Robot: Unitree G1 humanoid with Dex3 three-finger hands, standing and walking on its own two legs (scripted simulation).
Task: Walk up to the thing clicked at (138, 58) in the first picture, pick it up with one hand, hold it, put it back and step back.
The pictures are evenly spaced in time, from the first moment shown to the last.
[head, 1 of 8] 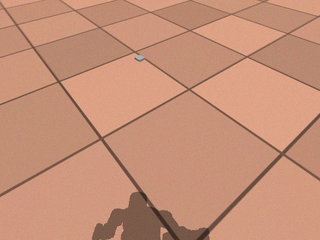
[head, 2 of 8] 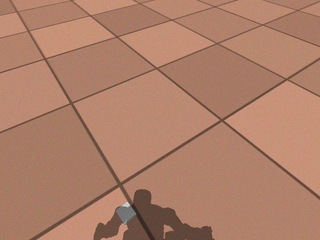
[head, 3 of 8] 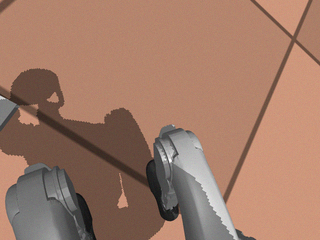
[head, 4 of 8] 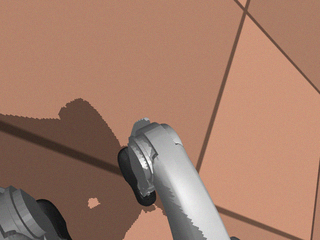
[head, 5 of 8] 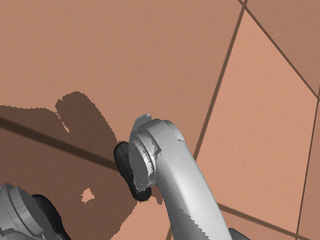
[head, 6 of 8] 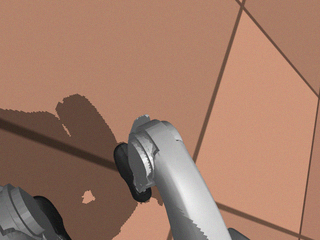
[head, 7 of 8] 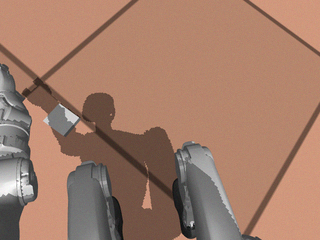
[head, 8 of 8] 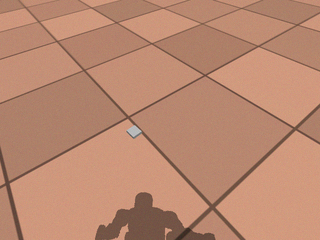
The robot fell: no
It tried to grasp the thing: yes
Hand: left
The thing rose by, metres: 0.00
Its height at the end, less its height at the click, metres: +0.00
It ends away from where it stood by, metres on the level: 0.00
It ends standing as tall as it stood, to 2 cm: yes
